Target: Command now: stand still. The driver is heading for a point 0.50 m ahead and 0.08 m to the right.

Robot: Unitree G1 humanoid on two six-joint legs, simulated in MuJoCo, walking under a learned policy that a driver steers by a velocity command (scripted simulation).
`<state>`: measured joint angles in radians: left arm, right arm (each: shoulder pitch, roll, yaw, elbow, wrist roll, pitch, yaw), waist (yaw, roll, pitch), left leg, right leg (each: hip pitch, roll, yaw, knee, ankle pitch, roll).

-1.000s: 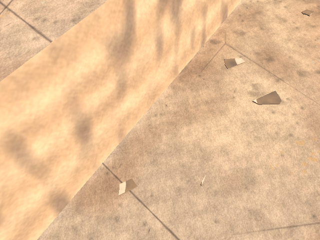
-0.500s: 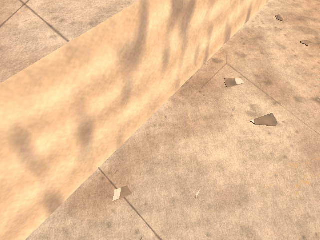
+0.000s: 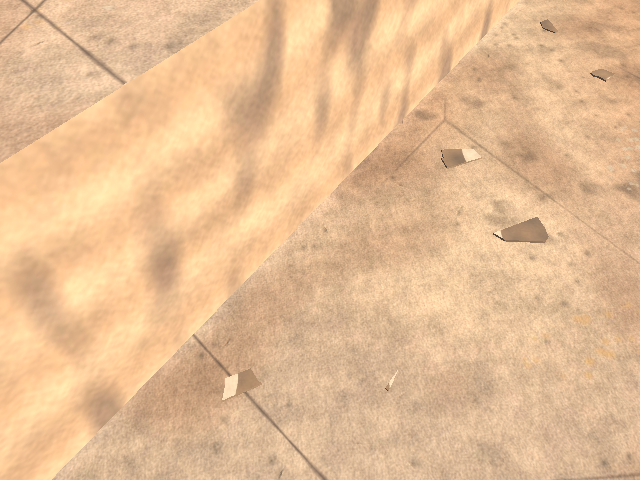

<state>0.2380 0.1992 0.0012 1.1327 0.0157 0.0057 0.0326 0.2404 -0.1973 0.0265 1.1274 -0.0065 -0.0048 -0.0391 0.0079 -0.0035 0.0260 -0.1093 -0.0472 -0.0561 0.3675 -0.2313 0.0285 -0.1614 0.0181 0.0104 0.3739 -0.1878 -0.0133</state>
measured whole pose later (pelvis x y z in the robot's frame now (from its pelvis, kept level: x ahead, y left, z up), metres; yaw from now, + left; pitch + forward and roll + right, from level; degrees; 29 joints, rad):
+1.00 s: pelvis +0.14 +0.01 -0.01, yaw -3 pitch +2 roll -1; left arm 0.23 0.22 0.07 1.02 0.03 -0.04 -0.02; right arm 0.47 -0.16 -0.02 1.08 -0.03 -0.09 -0.03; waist -0.01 -0.02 0.00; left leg 0.05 -0.04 0.04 0.27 -0.36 0.06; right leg -0.56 0.02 -0.02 1.04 -0.31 -0.09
